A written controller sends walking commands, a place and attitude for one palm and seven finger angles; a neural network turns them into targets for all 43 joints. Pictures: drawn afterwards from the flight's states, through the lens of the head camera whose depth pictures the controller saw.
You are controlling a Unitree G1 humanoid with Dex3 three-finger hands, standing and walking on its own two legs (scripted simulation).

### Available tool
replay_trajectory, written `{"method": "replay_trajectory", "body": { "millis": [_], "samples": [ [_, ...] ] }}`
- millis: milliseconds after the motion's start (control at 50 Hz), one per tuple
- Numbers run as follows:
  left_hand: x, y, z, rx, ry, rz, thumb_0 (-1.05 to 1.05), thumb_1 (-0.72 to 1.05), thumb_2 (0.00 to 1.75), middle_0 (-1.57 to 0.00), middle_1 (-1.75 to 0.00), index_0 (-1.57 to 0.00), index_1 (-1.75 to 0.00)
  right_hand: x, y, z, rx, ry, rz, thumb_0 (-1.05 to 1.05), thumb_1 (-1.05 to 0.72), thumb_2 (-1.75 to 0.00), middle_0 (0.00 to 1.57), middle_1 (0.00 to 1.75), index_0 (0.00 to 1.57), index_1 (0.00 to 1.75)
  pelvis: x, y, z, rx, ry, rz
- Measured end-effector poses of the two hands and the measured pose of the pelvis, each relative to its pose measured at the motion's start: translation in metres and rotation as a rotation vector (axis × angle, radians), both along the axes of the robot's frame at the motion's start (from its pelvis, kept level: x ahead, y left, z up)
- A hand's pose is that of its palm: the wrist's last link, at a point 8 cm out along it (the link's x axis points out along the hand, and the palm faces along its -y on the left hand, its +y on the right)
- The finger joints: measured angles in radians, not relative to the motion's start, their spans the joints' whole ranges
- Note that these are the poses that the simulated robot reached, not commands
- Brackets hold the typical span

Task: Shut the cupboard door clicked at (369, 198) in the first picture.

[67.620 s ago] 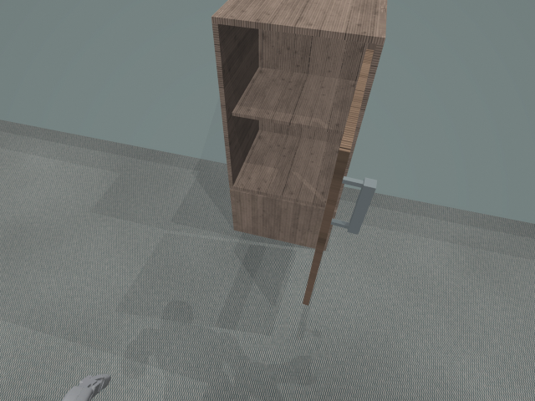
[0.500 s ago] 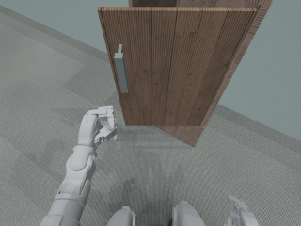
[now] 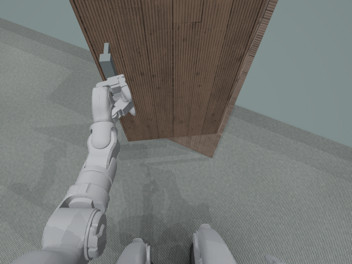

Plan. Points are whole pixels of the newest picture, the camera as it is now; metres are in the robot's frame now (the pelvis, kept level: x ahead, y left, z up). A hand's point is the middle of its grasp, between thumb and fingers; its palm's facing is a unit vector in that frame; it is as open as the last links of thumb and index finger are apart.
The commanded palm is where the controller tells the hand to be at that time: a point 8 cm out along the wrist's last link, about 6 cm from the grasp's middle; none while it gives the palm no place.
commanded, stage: bring the fist close to the handle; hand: left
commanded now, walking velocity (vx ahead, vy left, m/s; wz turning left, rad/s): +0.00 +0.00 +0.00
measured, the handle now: (113, 74) +0.56 +0.12 +0.05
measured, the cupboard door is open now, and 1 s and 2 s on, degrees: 32 25 17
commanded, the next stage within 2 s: push the door shut along its arc in 0.24 s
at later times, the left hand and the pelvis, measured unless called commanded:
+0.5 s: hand (127, 109) +0.45 +0.08 +0.05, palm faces +0.00 -1.00 -0.03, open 3.1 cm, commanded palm +0.44 +0.14 +0.06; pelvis -0.01 +0.00 +0.00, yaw +0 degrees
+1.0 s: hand (131, 85) +0.52 +0.08 +0.06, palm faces -0.14 -0.99 -0.06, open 3.1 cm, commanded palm +0.51 +0.13 +0.06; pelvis -0.01 +0.01 -0.02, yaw +1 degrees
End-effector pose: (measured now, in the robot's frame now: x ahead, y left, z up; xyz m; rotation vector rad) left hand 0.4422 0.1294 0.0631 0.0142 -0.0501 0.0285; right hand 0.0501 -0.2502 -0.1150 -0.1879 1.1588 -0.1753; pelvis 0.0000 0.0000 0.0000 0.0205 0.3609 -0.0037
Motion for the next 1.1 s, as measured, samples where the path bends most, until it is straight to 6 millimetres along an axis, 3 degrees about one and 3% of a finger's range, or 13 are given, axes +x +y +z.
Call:
{"method": "replay_trajectory", "body": {
  "millis": [180,340,480,580,680,780,1100],
  "samples": [
    [-0.015,0.023,-0.012,0.005,0.065,0.034,0.01,0.9,0.9,-1.3,-1.5,-1.29,-1.5,-0.023,-0.005,0.005,0.002,0.067,-0.025,0.01,-0.91,-0.89,0.2,0.3,0.21,0.3,-0.002,-0.001,0.006,0.0,-0.012,-0.004],
    [-0.015,0.009,0.005,0.018,-0.027,-0.041,0.01,0.9,0.9,-1.31,-1.5,-1.3,-1.5,-0.009,-0.01,0.009,-0.029,0.026,0.006,0.01,-0.91,-0.89,0.2,0.3,0.21,0.3,-0.005,0.001,0.005,-0.012,-0.019,0.014],
    [-0.013,0.008,-0.01,0.015,0.067,-0.032,0.01,0.89,0.9,-1.31,-1.5,-1.3,-1.5,0.005,-0.004,0.011,-0.022,-0.029,0.007,0.01,-0.91,-0.89,0.2,0.3,0.2,0.3,-0.008,0.004,0.005,-0.009,-0.023,0.008],
    [0.004,0.014,-0.001,0.036,-0.002,-0.045,0.02,0.89,0.9,-1.31,-1.5,-1.3,-1.5,0.002,0.0,0.005,-0.029,-0.019,0.009,0.01,-0.9,-0.89,0.2,0.3,0.21,0.3,-0.012,0.005,-0.001,-0.012,-0.005,0.015],
    [0.026,0.013,0.01,0.058,-0.024,-0.098,0.01,0.89,0.9,-1.32,-1.5,-1.3,-1.5,-0.014,0.002,-0.004,-0.026,0.046,-0.004,0.01,-0.9,-0.89,0.2,0.3,0.21,0.3,-0.012,0.008,-0.006,-0.017,0.022,0.022],
    [0.04,0.014,0.0,0.048,0.076,-0.122,0.01,0.9,0.9,-1.32,-1.5,-1.3,-1.5,-0.035,0.003,-0.005,-0.023,0.114,-0.028,0.01,-0.9,-0.89,0.2,0.3,0.21,0.3,-0.01,0.01,-0.008,-0.019,0.039,0.021],
    [0.077,0.0,-0.002,0.061,0.065,-0.194,0.01,0.9,0.9,-1.31,-1.5,-1.3,-1.5,-0.082,0.002,-0.004,-0.048,0.241,-0.09,0.01,-0.9,-0.89,0.2,0.3,0.21,0.3,-0.011,0.012,-0.017,-0.034,0.087,0.022]
  ]
}}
